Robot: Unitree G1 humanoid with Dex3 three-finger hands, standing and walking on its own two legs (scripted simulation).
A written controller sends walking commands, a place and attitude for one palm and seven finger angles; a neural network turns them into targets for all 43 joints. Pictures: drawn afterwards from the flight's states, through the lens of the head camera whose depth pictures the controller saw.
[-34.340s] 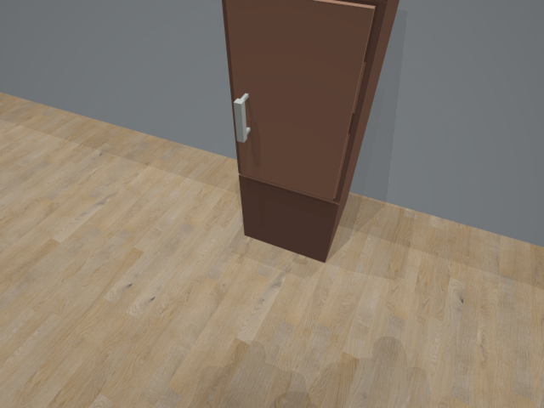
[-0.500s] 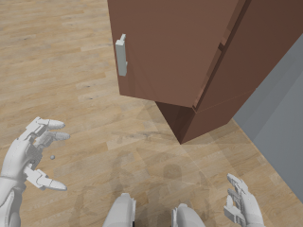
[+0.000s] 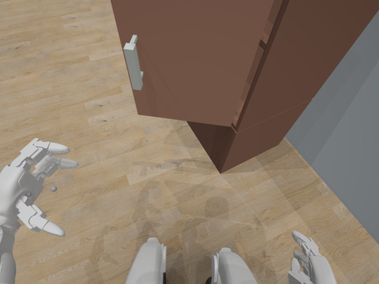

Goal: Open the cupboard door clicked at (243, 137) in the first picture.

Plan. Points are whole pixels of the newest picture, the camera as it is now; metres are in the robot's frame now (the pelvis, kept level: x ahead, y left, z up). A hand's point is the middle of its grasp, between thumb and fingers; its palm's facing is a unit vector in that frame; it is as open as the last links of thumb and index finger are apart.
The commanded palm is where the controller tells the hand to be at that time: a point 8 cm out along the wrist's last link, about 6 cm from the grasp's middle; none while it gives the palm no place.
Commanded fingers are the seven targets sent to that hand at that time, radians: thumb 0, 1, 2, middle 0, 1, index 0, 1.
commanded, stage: raise the hand with hooked fingers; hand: left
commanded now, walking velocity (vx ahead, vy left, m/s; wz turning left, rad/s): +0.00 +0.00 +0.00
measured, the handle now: (136, 63) +0.64 +0.18 +0.03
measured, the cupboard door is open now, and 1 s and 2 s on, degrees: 54 54 54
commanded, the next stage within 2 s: move the hooked fingers beside the handle in 0.30 s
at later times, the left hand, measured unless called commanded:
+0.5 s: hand (50, 186) +0.28 +0.28 +0.04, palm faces -0.09 -1.00 -0.04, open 14.0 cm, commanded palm +0.28 +0.32 +0.05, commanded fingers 0.00 -0.50 0.30 -0.30 -1.20 -0.30 -1.20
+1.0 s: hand (81, 136) +0.39 +0.25 +0.04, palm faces -0.09 -1.00 -0.03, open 14.0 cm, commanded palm +0.38 +0.30 +0.05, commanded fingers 0.00 -0.50 0.30 -0.30 -1.20 -0.30 -1.20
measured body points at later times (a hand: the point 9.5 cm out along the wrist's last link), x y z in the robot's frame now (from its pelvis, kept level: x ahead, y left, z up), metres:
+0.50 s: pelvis +0.00 +0.01 +0.00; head +0.10 +0.03 +0.44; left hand +0.28 +0.33 +0.05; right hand +0.18 -0.24 -0.08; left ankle +0.05 +0.12 -0.62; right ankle +0.02 -0.11 -0.62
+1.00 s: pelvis +0.01 +0.00 +0.00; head +0.12 +0.02 +0.43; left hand +0.39 +0.31 +0.05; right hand +0.12 -0.26 -0.10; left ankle +0.05 +0.12 -0.62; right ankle +0.02 -0.11 -0.62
